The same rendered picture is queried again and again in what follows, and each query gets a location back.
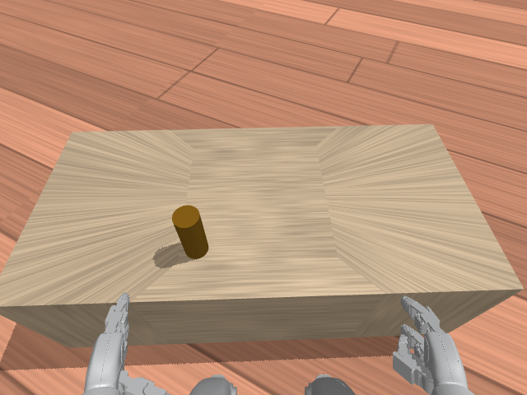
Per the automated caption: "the left robot hand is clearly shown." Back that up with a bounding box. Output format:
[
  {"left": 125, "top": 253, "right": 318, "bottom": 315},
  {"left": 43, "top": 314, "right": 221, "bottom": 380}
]
[{"left": 84, "top": 293, "right": 171, "bottom": 395}]

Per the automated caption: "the can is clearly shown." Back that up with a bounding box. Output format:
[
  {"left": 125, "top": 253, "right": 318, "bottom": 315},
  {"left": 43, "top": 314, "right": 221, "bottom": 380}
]
[{"left": 172, "top": 205, "right": 208, "bottom": 259}]

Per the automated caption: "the right robot hand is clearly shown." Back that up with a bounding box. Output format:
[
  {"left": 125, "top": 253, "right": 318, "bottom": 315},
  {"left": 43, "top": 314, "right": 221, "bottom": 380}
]
[{"left": 393, "top": 295, "right": 468, "bottom": 395}]

